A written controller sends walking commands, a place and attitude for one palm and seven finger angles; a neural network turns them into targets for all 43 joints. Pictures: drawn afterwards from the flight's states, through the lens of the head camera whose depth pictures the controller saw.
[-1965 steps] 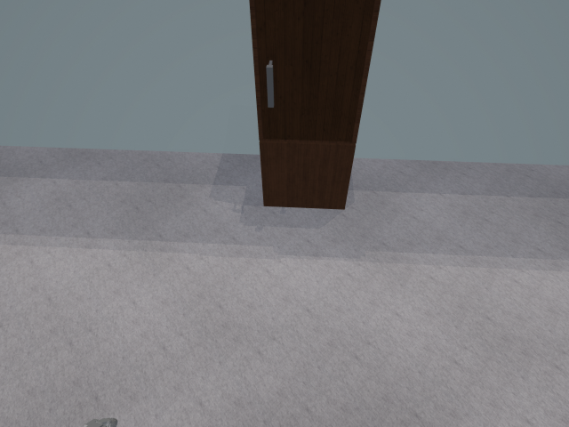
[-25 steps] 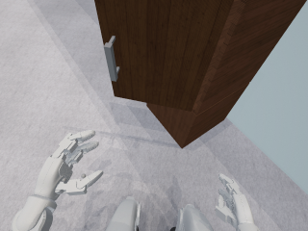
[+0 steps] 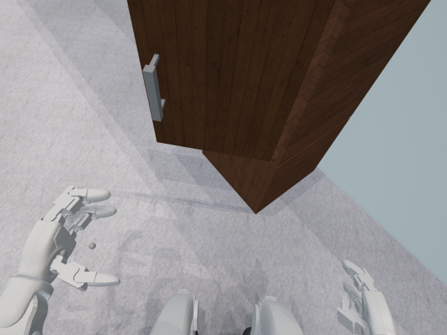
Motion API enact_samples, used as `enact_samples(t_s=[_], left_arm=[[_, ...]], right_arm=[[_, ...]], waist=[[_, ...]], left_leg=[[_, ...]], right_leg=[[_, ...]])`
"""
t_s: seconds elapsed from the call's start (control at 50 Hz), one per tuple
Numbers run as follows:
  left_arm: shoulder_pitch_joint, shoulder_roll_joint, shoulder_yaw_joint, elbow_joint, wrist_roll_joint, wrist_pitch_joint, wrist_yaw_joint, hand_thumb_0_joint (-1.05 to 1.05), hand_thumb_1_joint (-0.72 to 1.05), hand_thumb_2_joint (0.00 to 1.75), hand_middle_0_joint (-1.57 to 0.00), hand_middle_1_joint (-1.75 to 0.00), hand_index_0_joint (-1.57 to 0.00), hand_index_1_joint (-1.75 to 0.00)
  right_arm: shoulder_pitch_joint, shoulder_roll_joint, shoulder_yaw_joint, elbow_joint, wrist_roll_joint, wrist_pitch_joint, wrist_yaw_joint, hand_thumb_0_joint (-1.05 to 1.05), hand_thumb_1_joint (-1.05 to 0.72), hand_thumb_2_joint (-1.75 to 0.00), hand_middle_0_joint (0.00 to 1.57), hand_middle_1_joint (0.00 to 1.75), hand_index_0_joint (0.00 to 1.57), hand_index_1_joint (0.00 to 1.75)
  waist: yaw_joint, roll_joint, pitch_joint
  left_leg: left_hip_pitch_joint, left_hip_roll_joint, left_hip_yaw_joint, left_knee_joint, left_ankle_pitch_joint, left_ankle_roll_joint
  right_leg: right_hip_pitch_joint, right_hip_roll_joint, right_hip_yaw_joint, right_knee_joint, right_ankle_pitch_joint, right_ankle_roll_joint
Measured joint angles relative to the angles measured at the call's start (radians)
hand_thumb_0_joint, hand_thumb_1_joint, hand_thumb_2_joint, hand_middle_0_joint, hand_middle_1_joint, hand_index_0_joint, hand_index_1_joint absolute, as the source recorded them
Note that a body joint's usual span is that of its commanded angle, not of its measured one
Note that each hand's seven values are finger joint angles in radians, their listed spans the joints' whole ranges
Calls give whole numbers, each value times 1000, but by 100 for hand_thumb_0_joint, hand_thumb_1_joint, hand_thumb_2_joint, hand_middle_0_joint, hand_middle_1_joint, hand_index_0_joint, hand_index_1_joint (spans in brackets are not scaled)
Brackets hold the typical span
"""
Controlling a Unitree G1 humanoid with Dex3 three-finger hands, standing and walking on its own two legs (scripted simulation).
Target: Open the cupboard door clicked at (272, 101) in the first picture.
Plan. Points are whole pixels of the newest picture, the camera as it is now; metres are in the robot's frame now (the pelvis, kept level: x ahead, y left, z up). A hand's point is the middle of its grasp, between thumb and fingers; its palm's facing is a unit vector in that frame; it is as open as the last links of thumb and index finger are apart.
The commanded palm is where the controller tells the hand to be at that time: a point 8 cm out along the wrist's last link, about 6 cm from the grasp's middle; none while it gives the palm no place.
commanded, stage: raise the hand with hooked fingers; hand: left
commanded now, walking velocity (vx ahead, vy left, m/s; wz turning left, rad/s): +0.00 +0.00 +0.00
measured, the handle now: (156, 89) +0.62 +0.20 +0.01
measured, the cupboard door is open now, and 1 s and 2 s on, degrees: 43 43 43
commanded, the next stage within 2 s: move the hooked fingers beside the handle in 0.94 s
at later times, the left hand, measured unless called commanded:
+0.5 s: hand (74, 221) +0.28 +0.26 +0.03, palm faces -0.10 -0.99 -0.06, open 14.0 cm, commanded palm +0.27 +0.31 +0.03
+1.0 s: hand (74, 224) +0.28 +0.26 +0.03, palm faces -0.11 -0.99 -0.05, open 14.0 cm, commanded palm +0.27 +0.31 +0.03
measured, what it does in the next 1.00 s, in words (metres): stands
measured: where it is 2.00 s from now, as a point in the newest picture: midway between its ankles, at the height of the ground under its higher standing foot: outside the picture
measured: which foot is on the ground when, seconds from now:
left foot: down 0.00-1.00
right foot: down 0.00-1.00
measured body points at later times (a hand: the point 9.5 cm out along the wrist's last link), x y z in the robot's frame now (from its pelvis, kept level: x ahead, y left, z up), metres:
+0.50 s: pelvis +0.00 -0.01 -0.01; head +0.11 +0.02 +0.43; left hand +0.28 +0.32 +0.03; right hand +0.17 -0.26 -0.08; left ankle +0.03 +0.08 -0.63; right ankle +0.04 -0.13 -0.63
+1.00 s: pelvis +0.00 -0.01 -0.01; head +0.11 +0.02 +0.43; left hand +0.28 +0.32 +0.03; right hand +0.17 -0.26 -0.08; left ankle +0.03 +0.08 -0.63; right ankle +0.04 -0.13 -0.63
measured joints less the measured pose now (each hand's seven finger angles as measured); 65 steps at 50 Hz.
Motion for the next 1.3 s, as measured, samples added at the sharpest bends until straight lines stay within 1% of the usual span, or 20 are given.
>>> enact_samples(t_s=[0.14, 0.26, 0.46, 0.56, 0.72, 0.92, 1.08, 1.12, 1.2, 1.3], left_arm=[[-61, 31, 45, 67, -19, 14, -58, -1, -41, 34, -30, -114, -29, -114], [-108, 59, 87, 116, -43, 21, -115, -1, -47, 32, -30, -118, -30, -118], [-190, 108, 154, 214, -68, 35, -186, -1, -50, 30, -30, -120, -30, -120], [-196, 116, 166, 220, -84, 37, -203, -1, -50, 30, -30, -120, -30, -120], [-182, 104, 164, 214, -83, 34, -194, -1, -50, 30, -30, -120, -30, -120], [-179, 103, 159, 201, -79, 32, -193, -1, -50, 30, -30, -120, -30, -120], [-184, 107, 161, 203, -82, 36, -198, -1, -50, 30, -30, -120, -30, -120], [-206, 109, 160, 224, -80, 33, -199, -1, -50, 30, -30, -120, -30, -120], [-300, 116, 154, 297, -63, 36, -200, -1, -50, 30, -30, -120, -30, -120], [-382, 121, 131, 322, -32, 56, -196, -1, -50, 30, -30, -120, -30, -120]], right_arm=[[-13, 12, 26, -11, -1, 3, 2, 1, -90, -90, 21, 30, 20, 30], [-8, 14, 37, 0, -1, 2, 4, 1, -90, -90, 21, 30, 20, 30], [13, -9, 31, 17, 4, 7, -1, 1, -90, -90, 21, 30, 20, 30], [26, -19, 21, 15, 8, 6, 1, 1, -90, -90, 21, 30, 20, 30], [34, -21, 19, 4, 8, 9, 4, 1, -90, -90, 21, 30, 20, 30], [18, -10, 30, -2, 8, 11, 3, 1, -90, -90, 21, 30, 20, 30], [9, -8, 34, -7, 7, 11, 3, 1, -90, -90, 21, 30, 20, 30], [8, -11, 36, -4, 7, 10, -2, 1, -90, -90, 21, 30, 20, 30], [4, -20, 40, 12, 7, 11, -13, 1, -90, -90, 21, 30, 20, 30], [-1, -20, 38, 23, 7, 24, -14, 1, -90, -90, 21, 30, 20, 30]], waist=[[11, 3, 1], [15, 10, 1], [5, 12, 5], [-2, 12, 5], [-8, 9, 2], [-4, 9, 2], [6, 13, -2], [9, 13, -3], [13, 10, -4], [-1, 10, 3]], left_leg=[[-10, 3, -10, 7, -5, -5], [-24, 8, -14, 18, -12, -9], [-51, 15, -13, 34, -16, -13], [-58, 18, -9, 33, -15, -14], [-60, 19, -5, 34, -15, -13], [-64, 17, -10, 42, -18, -11], [-60, 13, -10, 39, -17, -8], [-65, 11, -11, 42, -17, -7], [-87, 7, -16, 60, -19, -6], [-97, 8, -15, 63, -17, -7]], right_leg=[[-6, 3, -9, 4, -6, -5], [-19, 9, -13, 13, -12, -9], [-52, 15, -10, 32, -15, -15], [-61, 18, -7, 32, -12, -16], [-66, 19, -2, 35, -12, -15], [-65, 18, -6, 38, -14, -13], [-60, 14, -6, 33, -13, -9], [-63, 12, -7, 36, -14, -8], [-82, 8, -12, 54, -18, -8], [-92, 9, -10, 55, -15, -7]])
